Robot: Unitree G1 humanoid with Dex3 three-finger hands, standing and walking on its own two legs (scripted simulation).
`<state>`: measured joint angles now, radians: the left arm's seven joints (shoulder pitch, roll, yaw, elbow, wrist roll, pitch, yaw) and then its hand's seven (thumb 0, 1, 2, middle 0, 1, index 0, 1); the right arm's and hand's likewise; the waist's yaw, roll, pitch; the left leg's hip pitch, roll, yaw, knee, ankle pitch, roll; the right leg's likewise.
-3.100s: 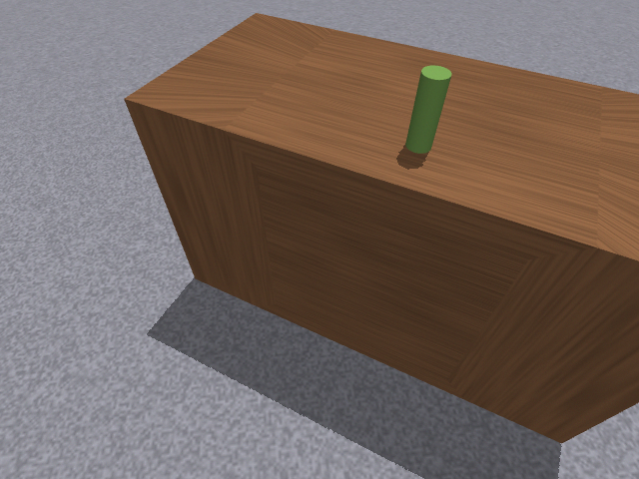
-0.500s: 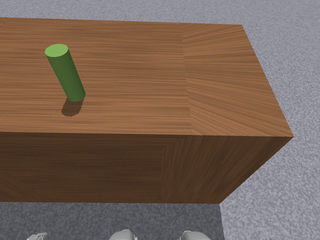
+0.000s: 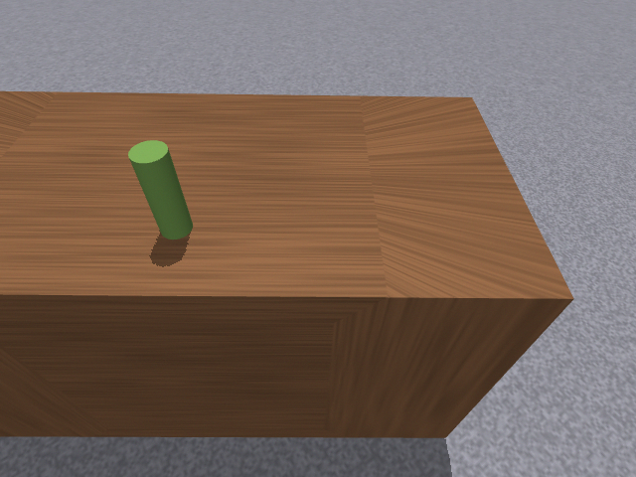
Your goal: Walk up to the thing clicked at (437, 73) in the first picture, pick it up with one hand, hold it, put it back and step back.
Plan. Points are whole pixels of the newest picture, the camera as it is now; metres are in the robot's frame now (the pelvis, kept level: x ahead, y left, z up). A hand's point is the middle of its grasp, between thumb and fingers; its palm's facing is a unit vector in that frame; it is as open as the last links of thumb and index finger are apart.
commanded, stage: walk up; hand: left
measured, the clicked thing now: (164, 193) +0.52 +0.25 +0.05
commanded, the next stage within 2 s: stand in 0.86 s
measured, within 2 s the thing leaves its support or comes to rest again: neither
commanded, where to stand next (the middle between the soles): +0.07 +0.01 m, yaw +1 degrees
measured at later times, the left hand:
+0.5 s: hand out of the picture +0.09 +0.25 -0.15, palm faces -0.03 -0.94 -0.34, open 7.4 cm
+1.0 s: hand out of the picture +0.11 +0.25 -0.15, palm faces -0.03 -0.94 -0.34, open 7.4 cm
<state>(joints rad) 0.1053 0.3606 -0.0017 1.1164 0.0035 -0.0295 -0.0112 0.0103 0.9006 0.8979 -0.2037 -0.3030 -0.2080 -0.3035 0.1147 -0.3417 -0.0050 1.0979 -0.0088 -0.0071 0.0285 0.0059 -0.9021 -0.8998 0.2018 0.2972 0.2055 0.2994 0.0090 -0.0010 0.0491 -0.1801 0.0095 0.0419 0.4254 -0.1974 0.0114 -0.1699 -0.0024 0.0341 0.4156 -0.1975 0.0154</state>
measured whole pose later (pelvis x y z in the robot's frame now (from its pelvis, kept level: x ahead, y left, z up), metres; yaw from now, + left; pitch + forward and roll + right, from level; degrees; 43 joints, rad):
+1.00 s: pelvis +0.02 +0.00 +0.01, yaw +0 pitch -2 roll +0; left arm 0.08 0.35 0.00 1.15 0.01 -0.02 0.00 0.01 0.90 0.90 -0.20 -0.30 -0.21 -0.30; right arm 0.09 -0.34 -0.02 1.14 -0.01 0.00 0.01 0.00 -0.90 -0.90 0.20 0.30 0.20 0.30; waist -0.01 -0.01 0.04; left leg -0.11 0.00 0.04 0.30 -0.17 0.01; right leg -0.10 -0.02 0.03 0.31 -0.18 0.02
